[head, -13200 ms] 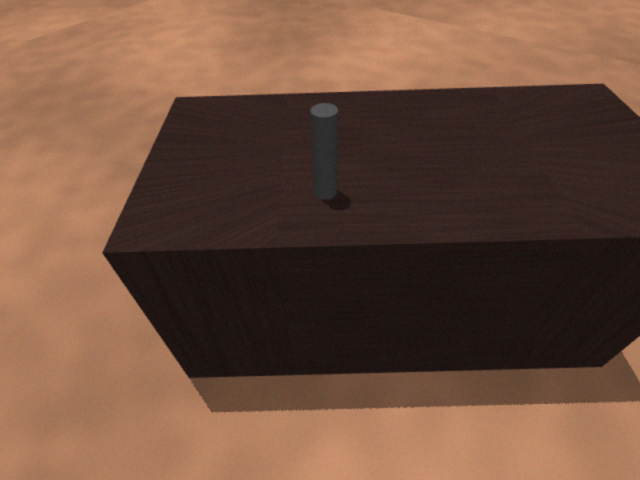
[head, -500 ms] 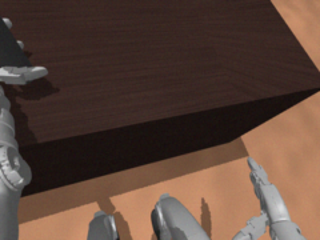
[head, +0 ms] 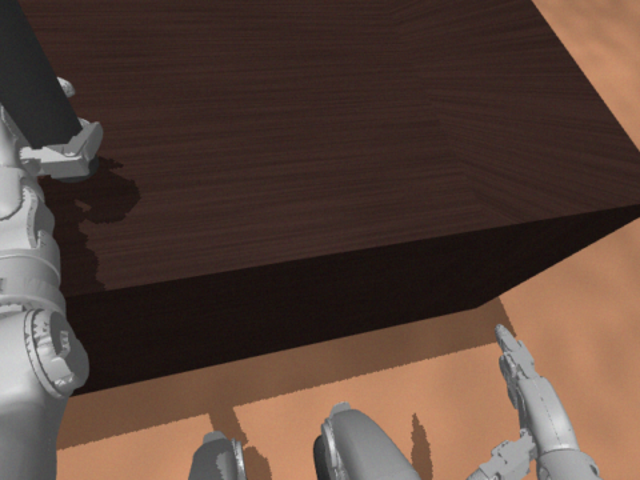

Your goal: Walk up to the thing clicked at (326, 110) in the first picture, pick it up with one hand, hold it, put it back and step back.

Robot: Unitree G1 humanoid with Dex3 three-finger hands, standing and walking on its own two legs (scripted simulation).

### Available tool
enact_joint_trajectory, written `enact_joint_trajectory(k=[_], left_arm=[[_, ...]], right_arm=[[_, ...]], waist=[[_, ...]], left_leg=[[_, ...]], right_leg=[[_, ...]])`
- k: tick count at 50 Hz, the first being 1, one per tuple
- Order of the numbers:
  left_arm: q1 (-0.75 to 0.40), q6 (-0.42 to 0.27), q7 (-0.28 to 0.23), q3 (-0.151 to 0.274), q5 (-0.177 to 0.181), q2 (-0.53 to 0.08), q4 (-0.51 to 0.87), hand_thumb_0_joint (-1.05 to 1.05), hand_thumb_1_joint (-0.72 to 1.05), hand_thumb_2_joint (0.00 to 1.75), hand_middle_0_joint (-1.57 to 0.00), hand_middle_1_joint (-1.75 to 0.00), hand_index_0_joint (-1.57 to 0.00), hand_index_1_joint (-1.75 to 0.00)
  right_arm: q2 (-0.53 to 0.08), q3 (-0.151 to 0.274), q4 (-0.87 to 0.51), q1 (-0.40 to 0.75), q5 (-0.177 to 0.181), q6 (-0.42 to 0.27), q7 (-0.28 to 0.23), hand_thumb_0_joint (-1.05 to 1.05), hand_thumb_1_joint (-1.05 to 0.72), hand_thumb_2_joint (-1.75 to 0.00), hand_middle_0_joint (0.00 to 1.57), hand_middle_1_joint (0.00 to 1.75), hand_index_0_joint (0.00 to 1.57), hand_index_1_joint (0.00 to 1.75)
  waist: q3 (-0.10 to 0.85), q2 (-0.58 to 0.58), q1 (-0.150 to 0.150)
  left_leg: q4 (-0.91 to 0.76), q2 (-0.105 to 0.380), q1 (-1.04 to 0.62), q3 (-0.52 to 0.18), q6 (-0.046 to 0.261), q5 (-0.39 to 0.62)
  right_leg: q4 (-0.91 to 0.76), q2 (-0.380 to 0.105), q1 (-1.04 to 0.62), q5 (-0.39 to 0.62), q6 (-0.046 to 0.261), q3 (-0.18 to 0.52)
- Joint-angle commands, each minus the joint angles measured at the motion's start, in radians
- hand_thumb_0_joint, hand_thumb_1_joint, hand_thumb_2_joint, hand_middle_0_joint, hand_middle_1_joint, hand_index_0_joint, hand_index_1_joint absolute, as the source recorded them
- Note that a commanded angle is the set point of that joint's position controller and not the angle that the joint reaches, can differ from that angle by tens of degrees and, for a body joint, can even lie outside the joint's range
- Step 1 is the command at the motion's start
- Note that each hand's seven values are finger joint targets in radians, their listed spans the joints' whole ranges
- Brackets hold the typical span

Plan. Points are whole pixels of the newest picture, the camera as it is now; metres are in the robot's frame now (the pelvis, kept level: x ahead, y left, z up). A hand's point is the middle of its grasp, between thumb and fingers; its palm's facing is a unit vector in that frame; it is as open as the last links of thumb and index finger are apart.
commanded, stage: settle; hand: left
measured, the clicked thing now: (32, 95) +0.55 +0.22 +0.11
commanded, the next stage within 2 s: lift in 0.60 s
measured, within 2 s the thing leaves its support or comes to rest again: neither
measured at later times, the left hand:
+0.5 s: hand (48, 105) +0.55 +0.21 +0.10, palm faces +0.19 -0.98 -0.01, open 7.9 cm
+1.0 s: hand (34, 89) +0.53 +0.21 +0.13, palm faces +0.17 -0.99 +0.00, open 7.9 cm
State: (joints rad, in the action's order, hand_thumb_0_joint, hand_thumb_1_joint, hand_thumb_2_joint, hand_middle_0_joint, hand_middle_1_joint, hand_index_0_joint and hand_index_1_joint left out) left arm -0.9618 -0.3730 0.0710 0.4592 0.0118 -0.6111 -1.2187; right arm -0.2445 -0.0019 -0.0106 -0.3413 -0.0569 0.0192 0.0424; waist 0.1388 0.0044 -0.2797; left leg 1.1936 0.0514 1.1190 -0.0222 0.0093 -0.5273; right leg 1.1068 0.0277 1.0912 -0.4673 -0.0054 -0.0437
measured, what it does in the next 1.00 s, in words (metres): stands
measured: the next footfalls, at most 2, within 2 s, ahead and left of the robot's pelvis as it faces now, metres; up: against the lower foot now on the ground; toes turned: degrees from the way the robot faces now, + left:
none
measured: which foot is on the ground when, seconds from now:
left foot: down 0.00-1.00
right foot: down 0.00-1.00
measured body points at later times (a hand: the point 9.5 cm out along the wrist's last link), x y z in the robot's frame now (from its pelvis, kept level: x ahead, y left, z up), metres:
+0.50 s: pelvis +0.00 +0.00 +0.02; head +0.14 +0.03 +0.45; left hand +0.53 +0.26 +0.10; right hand +0.16 -0.26 +0.00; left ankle +0.01 +0.11 -0.64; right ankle +0.02 -0.13 -0.64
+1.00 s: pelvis +0.01 +0.00 +0.03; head +0.12 +0.03 +0.47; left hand +0.52 +0.26 +0.13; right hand +0.16 -0.27 +0.01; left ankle +0.01 +0.11 -0.64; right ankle +0.02 -0.13 -0.64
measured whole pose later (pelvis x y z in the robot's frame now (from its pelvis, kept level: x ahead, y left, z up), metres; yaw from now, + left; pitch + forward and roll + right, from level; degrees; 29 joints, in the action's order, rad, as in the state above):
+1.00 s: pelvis +0.01 +0.00 +0.03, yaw +0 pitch +21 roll -3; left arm -0.91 -0.25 0.08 0.41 0.06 -0.52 -1.11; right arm -0.25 0.05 0.11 -0.34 -0.02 0.03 0.01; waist 0.14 0.02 -0.20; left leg 1.02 0.04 0.91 0.00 0.01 -0.48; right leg 0.95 0.02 0.89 -0.42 -0.01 -0.02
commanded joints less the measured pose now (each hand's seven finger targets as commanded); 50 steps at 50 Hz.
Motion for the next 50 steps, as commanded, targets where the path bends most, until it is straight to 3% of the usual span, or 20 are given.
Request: enact_joint_trajectory(k=[1, 3, 5, 9, 12, 13, 16, 19, 22, 24, 27, 29, 31, 34, 36, 40, 45, 46, 48, 50], left_arm=[[-0.439, -0.054, -0.006, 0.006, 0.017, -0.235, 0.210, 0.00, 0.30, 1.35, -1.39, -1.47, -1.40, -1.49], [-0.471, -0.050, -0.014, 0.012, 0.015, -0.251, 0.226, 0.00, 0.28, 1.34, -1.39, -1.47, -1.39, -1.48], [-0.466, -0.044, -0.009, -0.013, 0.015, -0.204, 0.211, 0.00, 0.27, 1.34, -1.39, -1.48, -1.39, -1.49], [-0.464, -0.042, -0.007, 0.014, 0.016, -0.260, 0.202, 0.00, 0.26, 1.35, -1.40, -1.49, -1.41, -1.51], [-0.467, -0.037, 0.000, -0.019, 0.024, -0.200, 0.204, 0.00, 0.24, 1.36, -1.39, -1.50, -1.40, -1.51], [-0.471, -0.036, -0.007, 0.004, 0.022, -0.244, 0.230, 0.00, 0.26, 1.35, -1.40, -1.50, -1.41, -1.51], [-0.492, -0.033, -0.003, -0.014, 0.030, -0.220, 0.253, 0.00, 0.25, 1.36, -1.41, -1.50, -1.41, -1.51], [-0.470, -0.023, -0.008, 0.006, 0.023, -0.251, 0.225, 0.00, 0.25, 1.35, -1.39, -1.49, -1.40, -1.50], [-0.493, -0.022, -0.003, -0.026, 0.029, -0.191, 0.248, 0.00, 0.26, 1.35, -1.38, -1.48, -1.39, -1.49], [-0.477, -0.016, -0.004, -0.001, 0.032, -0.239, 0.250, 0.00, 0.27, 1.37, -1.40, -1.49, -1.41, -1.51], [-0.492, -0.011, 0.003, -0.019, 0.035, -0.207, 0.244, 0.00, 0.25, 1.38, -1.41, -1.51, -1.42, -1.52], [-0.501, -0.008, -0.001, -0.007, 0.032, -0.234, 0.247, 0.00, 0.26, 1.38, -1.40, -1.50, -1.41, -1.51], [-0.486, -0.001, -0.001, -0.020, 0.031, -0.206, 0.245, 0.00, 0.27, 1.37, -1.40, -1.50, -1.41, -1.51], [-0.496, -0.002, 0.001, -0.009, 0.040, -0.223, 0.257, 0.00, 0.26, 1.38, -1.40, -1.51, -1.42, -1.52], [-0.497, 0.004, 0.004, -0.022, 0.036, -0.210, 0.257, 0.00, 0.35, 1.33, -1.39, -1.50, -1.42, -1.49], [-0.468, 0.011, 0.012, -0.019, 0.048, -0.210, 0.285, 0.00, 0.38, 1.33, -1.39, -1.50, -1.42, -1.49], [-0.439, 0.033, 0.017, -0.040, 0.063, -0.166, 0.331, 0.00, 0.37, 1.31, -1.40, -1.49, -1.43, -1.48], [-0.430, 0.038, 0.015, -0.041, 0.063, -0.169, 0.348, 0.00, 0.36, 1.31, -1.40, -1.50, -1.43, -1.49], [-0.411, 0.049, 0.009, -0.022, 0.072, -0.184, 0.364, 0.00, 0.35, 1.32, -1.40, -1.50, -1.43, -1.49], [-0.389, 0.057, 0.008, -0.048, 0.077, -0.138, 0.401, 0.00, 0.36, 1.31, -1.40, -1.49, -1.43, -1.48]], right_arm=[[-0.165, 0.110, -0.151, -0.034, 0.010, -0.042, -0.018, 0.00, 0.54, -0.05, 0.05, 0.05, 0.05, 0.05], [-0.184, 0.126, -0.178, -0.008, 0.012, -0.044, -0.021, 0.00, 0.53, -0.05, 0.05, 0.05, 0.05, 0.05], [-0.159, 0.107, -0.134, -0.039, 0.010, -0.042, -0.017, 0.00, 0.54, -0.05, 0.05, 0.05, 0.05, 0.05], [-0.182, 0.121, -0.163, -0.017, 0.016, -0.043, -0.022, 0.00, 0.54, -0.05, 0.05, 0.05, 0.05, 0.05], [-0.149, 0.102, -0.118, -0.044, 0.017, -0.044, -0.024, 0.00, 0.54, -0.05, 0.05, 0.05, 0.05, 0.05], [-0.167, 0.118, -0.143, -0.029, 0.019, -0.047, -0.025, 0.00, 0.54, -0.05, 0.05, 0.05, 0.05, 0.05], [-0.142, 0.089, -0.144, -0.022, 0.021, -0.047, -0.023, 0.00, 0.54, -0.05, 0.05, 0.05, 0.05, 0.05], [-0.177, 0.121, -0.124, -0.031, 0.020, -0.046, -0.027, 0.00, 0.54, -0.05, 0.05, 0.05, 0.05, 0.05], [-0.132, 0.086, -0.109, -0.026, 0.020, -0.045, -0.020, 0.00, 0.55, -0.05, 0.05, 0.05, 0.05, 0.05], [-0.176, 0.125, -0.115, -0.021, 0.022, -0.048, -0.026, 0.00, 0.54, -0.05, 0.05, 0.05, 0.05, 0.05], [-0.138, 0.091, -0.090, -0.019, 0.021, -0.047, -0.025, 0.00, 0.55, -0.05, 0.05, 0.05, 0.05, 0.05], [-0.174, 0.127, -0.084, -0.010, 0.020, -0.046, -0.028, 0.00, 0.55, -0.05, 0.05, 0.05, 0.05, 0.05], [-0.146, 0.099, -0.083, -0.003, 0.020, -0.045, -0.025, 0.00, 0.55, -0.05, 0.05, 0.05, 0.05, 0.05], [-0.168, 0.122, -0.082, -0.013, 0.023, -0.046, -0.032, 0.00, 0.55, -0.05, 0.05, 0.05, 0.05, 0.05], [-0.144, 0.102, -0.081, -0.021, 0.025, -0.049, -0.031, 0.00, 0.54, -0.05, 0.05, 0.05, 0.05, 0.05], [-0.182, 0.143, -0.087, -0.016, 0.032, -0.046, -0.039, 0.00, 0.54, -0.05, 0.05, 0.05, 0.05, 0.05], [-0.147, 0.120, -0.041, -0.026, 0.039, -0.044, -0.037, 0.00, 0.53, -0.05, 0.05, 0.05, 0.05, 0.05], [-0.167, 0.144, -0.058, -0.019, 0.041, -0.045, -0.041, 0.00, 0.54, -0.05, 0.05, 0.05, 0.05, 0.05], [-0.165, 0.138, -0.046, -0.008, 0.044, -0.045, -0.042, 0.00, 0.54, -0.05, 0.05, 0.05, 0.05, 0.05], [-0.145, 0.130, -0.018, -0.023, 0.046, -0.041, -0.041, 0.00, 0.54, -0.05, 0.05, 0.05, 0.05, 0.05]], waist=[[0.557, 0.232, 0.012], [0.546, 0.220, 0.006], [0.533, 0.222, 0.003], [0.555, 0.201, 0.019], [0.530, 0.207, 0.013], [0.564, 0.197, 0.016], [0.565, 0.211, 0.029], [0.533, 0.208, 0.027], [0.548, 0.231, 0.031], [0.564, 0.216, 0.032], [0.544, 0.221, 0.042], [0.532, 0.219, 0.037], [0.545, 0.197, 0.043], [0.551, 0.196, 0.044], [0.567, 0.182, 0.045], [0.579, 0.174, 0.058], [0.569, 0.180, 0.081], [0.576, 0.179, 0.075], [0.562, 0.177, 0.097], [0.547, 0.187, 0.111]], left_leg=[[-0.138, -0.017, -0.438, -0.020, 0.002, 0.457], [-0.153, -0.017, -0.426, -0.019, 0.006, 0.421], [-0.163, -0.014, -0.431, -0.021, 0.003, 0.420], [-0.175, -0.016, -0.441, -0.018, 0.003, 0.431], [-0.178, -0.018, -0.460, -0.011, 0.006, 0.434], [-0.174, -0.020, -0.465, -0.008, 0.011, 0.445], [-0.188, -0.021, -0.473, -0.008, 0.006, 0.454], [-0.195, -0.016, -0.496, -0.015, 0.001, 0.471], [-0.194, -0.013, -0.539, -0.017, -0.002, 0.504], [-0.198, -0.011, -0.533, -0.018, -0.001, 0.521], [-0.206, -0.012, -0.528, -0.015, -0.001, 0.510], [-0.216, -0.012, -0.518, -0.016, -0.002, 0.470], [-0.217, -0.015, -0.505, -0.010, 0.005, 0.461], [-0.229, -0.015, -0.524, -0.012, 0.001, 0.474], [-0.218, -0.019, -0.525, -0.003, 0.009, 0.490], [-0.235, -0.020, -0.537, -0.001, 0.008, 0.498], [-0.254, -0.021, -0.567, 0.004, 0.006, 0.532], [-0.258, -0.019, -0.583, 0.004, 0.004, 0.549], [-0.273, -0.018, -0.595, 0.001, -0.001, 0.550], [-0.284, -0.016, -0.627, -0.001, -0.004, 0.568]], right_leg=[[-0.116, 0.017, -0.281, 0.379, 0.031, 0.019], [-0.128, 0.018, -0.293, 0.361, 0.028, 0.020], [-0.132, 0.019, -0.282, 0.351, 0.032, 0.016], [-0.140, 0.018, -0.325, 0.367, 0.030, 0.018], [-0.154, 0.017, -0.307, 0.373, 0.027, 0.022], [-0.157, 0.014, -0.337, 0.399, 0.023, 0.029], [-0.158, 0.014, -0.354, 0.394, 0.027, 0.026], [-0.165, 0.016, -0.327, 0.391, 0.031, 0.021], [-0.169, 0.019, -0.311, 0.386, 0.032, 0.016], [-0.170, 0.017, -0.340, 0.416, 0.033, 0.017], [-0.175, 0.016, -0.336, 0.404, 0.033, 0.018], [-0.183, 0.017, -0.334, 0.376, 0.033, 0.017], [-0.190, 0.013, -0.358, 0.389, 0.029, 0.023], [-0.194, 0.015, -0.372, 0.395, 0.031, 0.018], [-0.197, 0.011, -0.389, 0.428, 0.026, 0.027], [-0.206, 0.009, -0.424, 0.448, 0.026, 0.030], [-0.224, 0.007, -0.453, 0.476, 0.024, 0.027], [-0.225, 0.007, -0.461, 0.490, 0.025, 0.026], [-0.234, 0.007, -0.473, 0.478, 0.027, 0.023], [-0.245, 0.008, -0.463, 0.467, 0.028, 0.020]])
